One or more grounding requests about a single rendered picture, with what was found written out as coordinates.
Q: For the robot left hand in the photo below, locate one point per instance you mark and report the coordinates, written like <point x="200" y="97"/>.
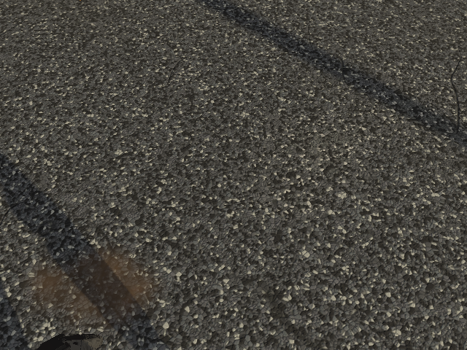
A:
<point x="73" y="342"/>

